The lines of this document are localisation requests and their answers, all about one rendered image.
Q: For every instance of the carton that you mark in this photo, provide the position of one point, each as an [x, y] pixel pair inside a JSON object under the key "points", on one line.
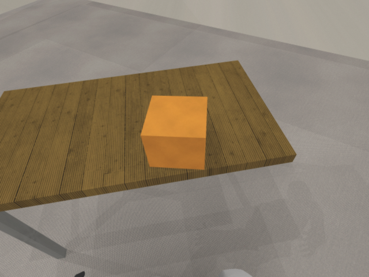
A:
{"points": [[174, 132]]}

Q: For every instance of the table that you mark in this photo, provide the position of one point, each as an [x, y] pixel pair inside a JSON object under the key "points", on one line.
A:
{"points": [[73, 140]]}

